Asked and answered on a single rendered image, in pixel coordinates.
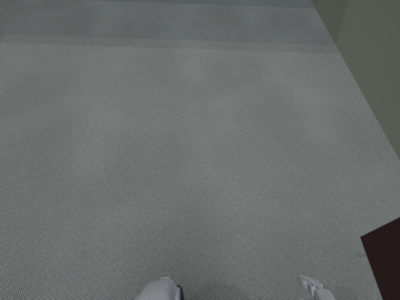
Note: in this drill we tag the robot right hand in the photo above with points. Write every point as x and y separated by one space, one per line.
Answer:
315 288

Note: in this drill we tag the robot left thigh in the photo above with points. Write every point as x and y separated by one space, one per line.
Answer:
160 290

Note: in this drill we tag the cupboard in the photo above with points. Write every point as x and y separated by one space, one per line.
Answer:
382 247

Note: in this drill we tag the robot left shin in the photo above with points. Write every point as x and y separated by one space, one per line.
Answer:
166 278

